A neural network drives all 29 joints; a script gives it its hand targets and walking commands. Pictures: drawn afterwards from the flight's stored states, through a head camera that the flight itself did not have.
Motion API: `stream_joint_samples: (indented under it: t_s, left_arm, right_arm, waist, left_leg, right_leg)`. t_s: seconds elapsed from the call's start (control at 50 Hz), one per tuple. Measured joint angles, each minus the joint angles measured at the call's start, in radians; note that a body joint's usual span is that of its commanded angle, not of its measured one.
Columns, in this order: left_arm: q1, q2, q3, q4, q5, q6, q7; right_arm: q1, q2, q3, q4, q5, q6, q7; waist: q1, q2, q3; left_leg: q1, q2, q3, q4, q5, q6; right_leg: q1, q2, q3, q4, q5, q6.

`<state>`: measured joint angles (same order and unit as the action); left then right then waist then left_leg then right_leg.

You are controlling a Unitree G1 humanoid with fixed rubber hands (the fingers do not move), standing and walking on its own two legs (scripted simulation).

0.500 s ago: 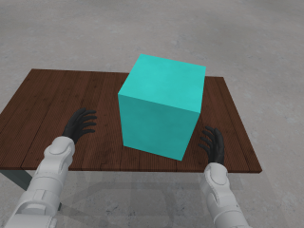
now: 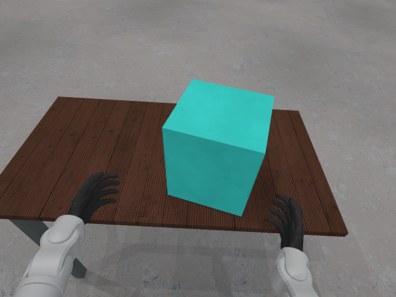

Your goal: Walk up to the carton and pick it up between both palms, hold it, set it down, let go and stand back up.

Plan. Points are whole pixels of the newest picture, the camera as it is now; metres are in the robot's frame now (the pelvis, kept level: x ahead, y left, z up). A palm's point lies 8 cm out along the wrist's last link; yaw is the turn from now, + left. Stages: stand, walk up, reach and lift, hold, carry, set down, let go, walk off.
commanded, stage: set down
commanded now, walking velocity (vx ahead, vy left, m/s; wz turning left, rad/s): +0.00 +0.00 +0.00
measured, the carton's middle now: (217, 148) +0.47 -0.03 +0.02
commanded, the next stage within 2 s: none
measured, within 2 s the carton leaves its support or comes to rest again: neither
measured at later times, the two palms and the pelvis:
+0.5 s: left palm (62, 258) +0.18 +0.25 +0.03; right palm (299, 277) +0.17 -0.17 +0.02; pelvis +0.01 +0.00 +0.00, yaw +0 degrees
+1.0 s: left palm (66, 263) +0.18 +0.25 +0.01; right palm (299, 281) +0.17 -0.18 -0.01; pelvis +0.02 +0.00 +0.00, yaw -1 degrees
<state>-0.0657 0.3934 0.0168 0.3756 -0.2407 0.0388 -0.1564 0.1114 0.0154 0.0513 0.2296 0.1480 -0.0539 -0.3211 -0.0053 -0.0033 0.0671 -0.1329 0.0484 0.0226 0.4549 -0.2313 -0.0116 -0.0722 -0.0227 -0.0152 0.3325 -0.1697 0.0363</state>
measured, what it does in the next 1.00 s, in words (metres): stands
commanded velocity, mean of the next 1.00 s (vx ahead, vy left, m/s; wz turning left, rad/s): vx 0.00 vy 0.00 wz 0.00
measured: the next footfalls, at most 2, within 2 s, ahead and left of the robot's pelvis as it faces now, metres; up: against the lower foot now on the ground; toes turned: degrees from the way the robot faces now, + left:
none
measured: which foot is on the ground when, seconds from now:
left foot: down 0.00-1.00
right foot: down 0.00-1.00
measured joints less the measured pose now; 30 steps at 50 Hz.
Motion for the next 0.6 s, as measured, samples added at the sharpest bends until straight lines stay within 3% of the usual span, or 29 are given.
stream_joint_samples:
  t_s: [0.22,0.36,0.6]
  left_arm:
    - [0.154,0.016,0.014,-0.156,-0.024,0.012,-0.01]
    - [0.309,0.024,0.011,-0.312,-0.025,0.008,-0.002]
    - [0.429,0.04,-0.019,-0.372,-0.065,-0.015,0.024]
  right_arm:
    - [0.159,-0.001,0.021,-0.169,0.003,0.051,-0.006]
    - [0.32,0.007,0.039,-0.298,-0.002,0.064,0.005]
    - [0.366,0.0,0.014,-0.32,-0.025,0.101,0.043]
  waist:
    - [0.019,-0.001,0.016]
    - [0.049,-0.002,0.034]
    - [0.064,0.011,0.039]
  left_leg:
    - [0.048,0.001,0.01,-0.012,-0.003,0.002]
    - [0.073,0.003,0.018,-0.017,-0.009,0.001]
    - [0.064,-0.002,0.008,0.005,-0.026,0.003]
  right_leg:
    - [0.04,0.001,0.01,-0.003,-0.005,-0.003]
    - [0.059,0.003,0.017,-0.005,-0.009,-0.008]
    - [0.047,-0.003,0.008,0.035,-0.039,-0.004]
